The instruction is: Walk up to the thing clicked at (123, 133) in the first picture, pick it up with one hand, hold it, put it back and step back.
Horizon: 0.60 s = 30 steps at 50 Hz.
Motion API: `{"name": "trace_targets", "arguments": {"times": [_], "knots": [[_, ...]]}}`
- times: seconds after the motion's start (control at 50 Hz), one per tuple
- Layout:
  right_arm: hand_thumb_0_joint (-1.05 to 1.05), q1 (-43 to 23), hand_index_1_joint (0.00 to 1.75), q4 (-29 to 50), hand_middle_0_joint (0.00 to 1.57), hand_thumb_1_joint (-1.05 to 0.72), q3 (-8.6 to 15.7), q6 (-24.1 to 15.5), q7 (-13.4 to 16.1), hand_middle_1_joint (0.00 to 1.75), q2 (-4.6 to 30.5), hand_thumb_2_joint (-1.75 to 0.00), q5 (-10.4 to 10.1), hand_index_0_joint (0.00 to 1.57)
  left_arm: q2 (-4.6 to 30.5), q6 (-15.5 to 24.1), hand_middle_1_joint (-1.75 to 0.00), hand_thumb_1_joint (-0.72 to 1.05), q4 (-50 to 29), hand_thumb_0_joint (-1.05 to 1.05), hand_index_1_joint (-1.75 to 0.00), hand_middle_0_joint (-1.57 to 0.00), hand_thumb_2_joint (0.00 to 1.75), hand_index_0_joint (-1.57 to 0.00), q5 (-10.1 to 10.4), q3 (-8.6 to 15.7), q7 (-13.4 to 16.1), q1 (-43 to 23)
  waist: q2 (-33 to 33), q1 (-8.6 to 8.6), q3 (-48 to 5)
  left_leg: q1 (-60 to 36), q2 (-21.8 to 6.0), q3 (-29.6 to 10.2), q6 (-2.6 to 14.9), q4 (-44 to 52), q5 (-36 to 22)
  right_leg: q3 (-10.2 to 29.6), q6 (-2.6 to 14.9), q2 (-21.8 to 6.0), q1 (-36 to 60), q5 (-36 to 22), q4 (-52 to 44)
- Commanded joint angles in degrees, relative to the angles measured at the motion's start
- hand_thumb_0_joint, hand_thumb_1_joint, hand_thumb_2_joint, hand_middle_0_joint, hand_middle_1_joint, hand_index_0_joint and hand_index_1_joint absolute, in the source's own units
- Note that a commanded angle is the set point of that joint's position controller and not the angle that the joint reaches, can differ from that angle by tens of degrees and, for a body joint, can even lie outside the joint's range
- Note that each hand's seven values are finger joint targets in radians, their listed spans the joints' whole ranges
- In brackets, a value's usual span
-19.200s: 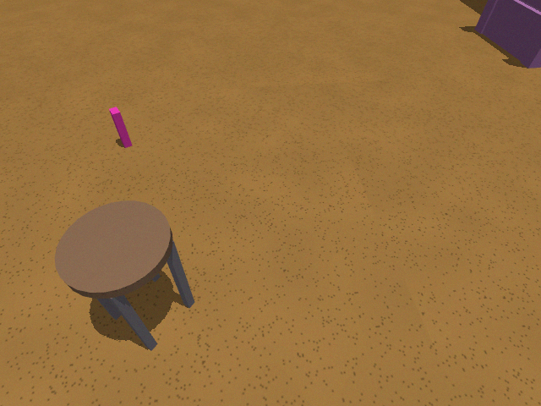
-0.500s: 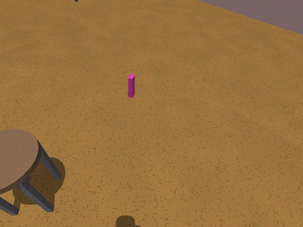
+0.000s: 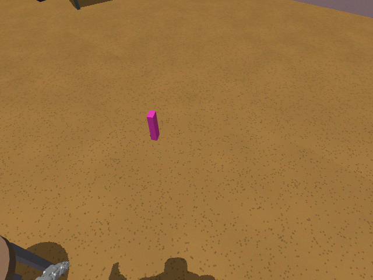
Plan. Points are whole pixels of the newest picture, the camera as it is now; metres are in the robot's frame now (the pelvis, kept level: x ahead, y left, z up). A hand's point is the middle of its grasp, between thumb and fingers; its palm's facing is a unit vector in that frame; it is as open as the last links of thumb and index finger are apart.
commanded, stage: walk up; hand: left
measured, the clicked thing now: (153, 126) +1.14 +0.22 -0.65
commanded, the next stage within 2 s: none
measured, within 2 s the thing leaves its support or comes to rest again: neither
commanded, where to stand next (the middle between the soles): +0.80 +0.00 m, yaw +0 degrees
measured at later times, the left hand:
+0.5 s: hand (71, 230) +0.29 +0.31 -0.15, palm faces -0.04 -0.94 -0.33, open 7.4 cm
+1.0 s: hand (105, 155) +0.50 +0.25 -0.11, palm faces +0.00 -0.90 -0.43, open 7.4 cm
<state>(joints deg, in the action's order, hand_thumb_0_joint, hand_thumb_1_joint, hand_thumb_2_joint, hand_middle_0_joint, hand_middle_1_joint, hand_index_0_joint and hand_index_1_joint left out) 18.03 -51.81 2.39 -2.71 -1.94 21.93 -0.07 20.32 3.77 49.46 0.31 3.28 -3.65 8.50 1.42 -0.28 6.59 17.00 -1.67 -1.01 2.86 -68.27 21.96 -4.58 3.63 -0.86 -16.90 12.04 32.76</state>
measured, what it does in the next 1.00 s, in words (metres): walks ahead: left foot, then right foot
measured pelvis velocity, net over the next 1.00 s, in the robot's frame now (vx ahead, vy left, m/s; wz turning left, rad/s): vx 0.45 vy -0.02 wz -0.02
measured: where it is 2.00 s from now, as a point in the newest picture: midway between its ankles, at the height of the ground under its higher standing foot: (189, 179)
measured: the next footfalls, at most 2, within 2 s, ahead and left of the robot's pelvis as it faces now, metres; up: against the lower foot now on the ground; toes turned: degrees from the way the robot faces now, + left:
left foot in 0.34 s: +0.34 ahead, +0.17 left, +0.00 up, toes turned +6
right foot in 0.76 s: +0.52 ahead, -0.13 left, +0.00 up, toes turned -6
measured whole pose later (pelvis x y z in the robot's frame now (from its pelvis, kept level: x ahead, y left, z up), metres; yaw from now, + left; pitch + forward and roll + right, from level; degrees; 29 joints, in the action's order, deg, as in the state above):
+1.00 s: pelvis +0.45 -0.02 +0.01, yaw -1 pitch -3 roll +1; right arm 16.8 -48.9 2.9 -2.2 -2.8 25.0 0.0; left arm 21.8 4.9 49.2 -0.3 3.0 -2.7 18.6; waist 4.0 -2.3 5.0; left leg 27.1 -2.3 -1.7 1.4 -59.9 18.3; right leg -4.6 2.4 -1.7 -13.2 13.0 28.7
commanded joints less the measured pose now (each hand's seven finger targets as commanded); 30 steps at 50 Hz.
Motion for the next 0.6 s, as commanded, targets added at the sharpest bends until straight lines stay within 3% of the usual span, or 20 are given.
{"name": "trace_targets", "arguments": {"times": [0.0, 0.02, 0.1, 0.12, 0.14, 0.16, 0.22, 0.26, 0.28, 0.3, 0.32, 0.34, 0.36, 0.38, 0.4, 0.42, 0.44, 0.46, 0.52, 0.58], "knots": [[0.0, 5.9, 0.3, 3.0, 0.2, -0.9, 4.2, -0.6, -0.6, 0.3, 12.1, -0.9, 0.5, 0.2, 15.5, 1.8, -0.3, 0.9, -2.7, 0.0, -0.3, -0.2, 0.9, -0.2, -0.1, 4.4, 1.5, 3.9, -6.7, 0.36, -1.1, 8.8, -3.7, -2.7, -0.55, 4.5, -9.5, 14.0, 5.21, -10.6, 0.7, 8.1, -21.5], [0.0, 5.4, 0.3, 3.2, 0.2, -0.9, 4.3, -0.5, -1.0, 0.3, 11.7, -0.9, 0.8, 0.2, 15.6, 2.2, -0.3, 0.9, -3.4, 0.0, -0.3, -0.2, 0.9, -0.2, -0.4, 4.4, 1.3, 4.4, -7.0, 0.3, -0.7, 10.4, -4.1, -1.9, -1.44, 6.5, -10.2, 13.3, 6.9, -11.2, 1.2, 7.8, -22.1], [0.0, -0.7, 0.3, 5.7, 0.2, -0.9, 4.6, -0.6, -2.1, 0.3, 11.6, -0.9, 1.5, 0.2, 17.0, 3.0, -0.3, 0.9, -5.0, 0.0, -0.3, -0.2, 0.9, -0.2, -0.8, 4.9, 0.8, 5.1, -7.1, -0.79, 0.3, 13.9, -6.1, 0.0, -4.33, 20.7, -10.7, 11.0, 8.89, -12.8, 3.0, 10.1, -24.4], [0.0, -3.0, 0.3, 6.3, 0.2, -0.9, 4.7, -0.7, -2.2, 0.3, 11.7, -0.9, 1.6, 0.2, 17.0, 2.8, -0.3, 0.9, -4.7, 0.0, -0.3, -0.2, 0.9, -0.2, -0.9, 4.8, 0.8, 6.8, -6.9, -2.02, 0.9, 14.5, -6.3, 0.5, -4.48, 23.4, -11.8, 10.4, 7.69, -12.1, 3.8, 9.5, -23.7], [0.0, -5.4, 0.3, 7.2, 0.2, -0.9, 4.5, -1.0, -2.5, 0.3, 11.0, -0.9, 1.9, 0.2, 17.4, 2.9, -0.3, 0.9, -4.9, 0.0, -0.3, -0.2, 0.9, -0.2, -1.2, 5.0, 0.7, 6.9, -7.5, -2.5, 1.0, 13.6, -6.9, 0.5, -4.2, 27.2, -12.9, 9.8, 8.14, -12.5, 4.0, 8.4, -23.0], [0.0, -6.5, 0.3, 7.6, 0.2, -0.9, 4.4, -1.3, -2.7, 0.3, 10.9, -0.9, 1.8, 0.2, 17.2, 2.8, -0.3, 0.9, -4.9, 0.0, -0.3, -0.2, 0.9, -0.2, -1.2, 5.0, 0.7, 7.8, -7.0, -3.07, 0.5, 12.5, -6.7, 0.9, -3.94, 30.5, -15.1, 9.0, 7.52, -11.9, 5.7, 4.8, -21.3], [0.0, -8.1, 0.3, 7.5, 0.2, -0.9, 4.4, -2.3, -2.5, 0.3, 10.5, -0.9, 1.7, 0.2, 17.5, 2.1, -0.3, 0.9, -4.1, 0.0, -0.3, -0.2, 0.9, -0.2, -0.9, 4.6, 0.6, 9.8, -7.9, -3.6, -3.0, 6.9, -4.2, 3.7, -2.84, 35.8, -17.4, 6.9, 6.68, -10.8, 8.5, -2.9, -16.2], [0.0, -7.5, 0.3, 7.4, 0.2, -0.9, 4.8, -2.3, -2.2, 0.3, 11.2, -0.9, 1.7, 0.2, 18.5, 1.7, -0.3, 0.9, -4.4, 0.0, -0.3, -0.2, 0.9, -0.2, -0.9, 4.5, 0.8, 10.1, -7.0, -2.67, -4.2, 3.2, -3.1, 5.0, -1.78, 36.2, -15.1, 7.9, 6.98, -12.3, 8.3, -5.8, -13.3], [0.0, -4.5, 0.3, 6.6, 0.2, -0.9, 5.0, -2.4, -1.9, 0.3, 11.9, -0.9, 1.7, 0.2, 18.6, 1.6, -0.3, 0.9, -4.9, 0.0, -0.3, -0.2, 0.9, -0.2, -0.8, 4.4, 1.0, 9.2, -5.5, -0.67, -5.3, -1.3, -2.3, 5.6, -1.11, 37.8, -15.0, 7.5, 6.31, -12.2, 7.6, -9.0, -9.6], [0.0, 0.9, 0.3, 5.0, 0.2, -0.9, 5.7, -2.8, -1.5, 0.3, 13.7, -0.9, 2.1, 0.2, 17.3, 1.4, -0.3, 0.9, -5.4, 0.0, -0.3, -0.2, 0.9, -0.2, -1.0, 3.6, 1.2, 9.8, -0.7, 2.03, -8.2, -9.9, -1.0, 4.8, 0.28, 39.2, -13.1, 5.7, 4.92, -9.7, 4.8, -13.5, 0.2], [0.0, 8.3, 0.3, 3.3, 0.2, -0.9, 6.7, -3.1, -0.8, 0.3, 16.8, -0.9, 2.9, 0.2, 14.4, 1.1, -0.3, 0.9, -5.5, 0.0, -0.3, -0.2, 0.9, -0.2, -0.6, 2.6, 1.5, 12.1, 7.4, 5.19, -12.4, -19.2, -4.2, -0.5, 2.91, 42.7, -7.0, 2.3, 2.91, -5.4, -0.4, -12.4, 15.5], [0.0, 11.5, 0.3, 4.1, 0.2, -0.9, 8.0, -3.5, -0.1, 0.3, 21.4, -0.9, 3.6, 0.2, 9.8, 0.9, -0.3, 0.9, -6.0, 0.0, -0.3, -0.2, 0.9, -0.2, 0.4, 1.3, 1.7, 15.4, 19.5, 5.35, -16.0, -29.3, -18.4, -22.8, 7.09, 45.4, -3.3, 0.9, -0.34, 1.8, -14.3, 8.7, 29.8], [0.0, 10.6, 0.3, 5.1, 0.2, -0.9, 8.2, -3.4, 0.1, 0.3, 21.9, -0.9, 1.9, 0.2, 14.9, 0.2, -0.3, 0.9, -4.4, 0.0, -0.3, -0.2, 0.9, -0.2, 0.7, 2.6, 2.5, 16.3, 11.9, 5.64, -16.1, -32.2, -24.1, -36.9, 12.66, 50.9, -0.6, 5.5, -0.4, 4.3, -21.2, 19.8, 34.7], [0.0, 9.2, 0.3, 5.1, 0.2, -0.9, 8.5, -3.1, 0.2, 0.3, 21.4, -0.9, 0.8, 0.2, 17.3, 0.2, -0.3, 0.9, -3.7, 0.0, -0.3, -0.2, 0.9, -0.2, 0.2, 2.6, 3.0, 13.9, 9.3, 5.51, -13.9, -31.2, -25.9, -36.1, 15.57, 50.0, -4.9, 8.8, 0.11, 0.8, -24.3, 19.0, 38.9], [0.0, 7.0, 0.3, 6.1, 0.2, -0.9, 7.5, -2.9, 0.6, 0.3, 19.1, -0.9, 0.2, 0.2, 17.6, 0.8, -0.3, 0.9, -4.0, 0.0, -0.3, -0.2, 0.9, -0.2, -0.1, 2.2, 2.8, 10.8, 4.0, 5.52, -10.9, -24.5, -22.9, -26.6, 13.96, 49.6, -15.2, 11.5, -0.17, -0.2, -22.5, 15.7, 39.5], [0.0, 5.0, 0.3, 6.9, 0.2, -0.9, 6.2, -3.0, 0.9, 0.3, 17.2, -0.9, 0.0, 0.2, 16.4, 1.0, -0.3, 0.9, -3.5, 0.0, -0.3, -0.2, 0.9, -0.2, 0.4, 2.2, 2.5, 11.4, 3.1, 3.86, -8.7, -20.4, -19.5, -17.1, 11.0, 48.5, -26.3, 12.7, -0.34, -0.9, -18.9, 12.7, 36.9], [0.0, 3.6, 0.3, 7.1, 0.2, -0.9, 5.3, -3.2, 1.0, 0.3, 15.7, -0.9, -0.3, 0.2, 15.4, 0.9, -0.3, 0.9, -2.8, 0.0, -0.3, -0.2, 0.9, -0.2, 0.6, 2.3, 2.2, 13.0, 3.6, 2.26, -7.2, -16.5, -17.0, -10.3, 9.21, 48.0, -32.9, 12.1, -0.67, -1.8, -16.0, 10.7, 34.3], [0.0, 2.8, 0.3, 6.9, 0.2, -0.9, 5.0, -3.5, 1.0, 0.3, 15.0, -0.9, -0.6, 0.2, 14.5, 0.6, -0.3, 0.9, -2.5, 0.0, -0.3, -0.2, 0.9, -0.2, 0.8, 2.3, 1.8, 13.8, 5.1, 1.29, -6.0, -12.9, -15.3, -6.2, 8.32, 48.2, -35.8, 11.0, -1.13, -2.3, -13.7, 9.3, 32.1], [0.0, -0.3, 0.3, 8.8, 0.2, -0.9, 4.9, -3.7, 0.8, 0.3, 15.3, -0.9, -0.2, 0.2, 13.2, -0.2, -0.3, 0.9, -2.7, 0.0, -0.3, -0.2, 0.9, -0.2, 0.6, 2.3, 0.6, 14.0, 8.3, -0.07, -3.6, -8.1, -13.9, -0.8, 8.92, 49.8, -29.5, 7.0, -3.07, -3.9, -11.5, 5.6, 22.7], [0.0, -1.0, 0.3, 9.8, 0.2, -0.9, 5.1, -3.9, 0.5, 0.3, 16.3, -0.9, 0.2, 0.2, 12.9, -0.3, -0.3, 0.9, -4.3, 0.0, -0.3, -0.2, 0.9, -0.2, -0.4, 2.4, -0.5, 9.6, 8.9, 0.85, -0.9, -6.0, -13.9, 0.9, 10.19, 52.2, -22.9, 3.9, -3.85, -5.5, -11.7, 2.0, 12.9]]}}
